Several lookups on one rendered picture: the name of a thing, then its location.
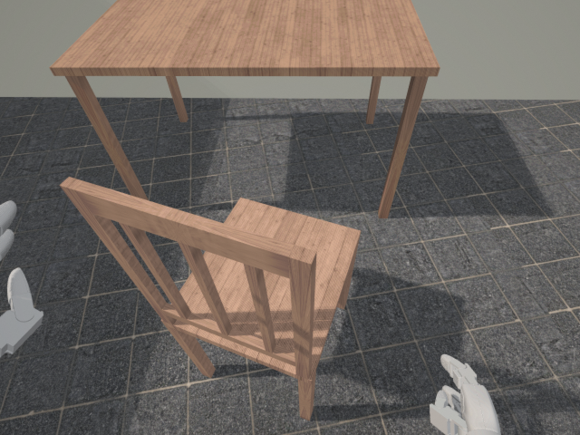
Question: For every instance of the robot right hand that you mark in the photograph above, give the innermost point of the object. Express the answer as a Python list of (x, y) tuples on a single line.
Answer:
[(471, 409)]

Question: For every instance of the table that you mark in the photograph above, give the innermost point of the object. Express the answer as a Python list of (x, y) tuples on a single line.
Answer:
[(253, 38)]

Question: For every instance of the chair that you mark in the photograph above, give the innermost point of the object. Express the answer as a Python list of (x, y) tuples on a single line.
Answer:
[(266, 288)]

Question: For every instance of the robot left hand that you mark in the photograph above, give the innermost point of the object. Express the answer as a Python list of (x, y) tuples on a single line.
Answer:
[(17, 324)]

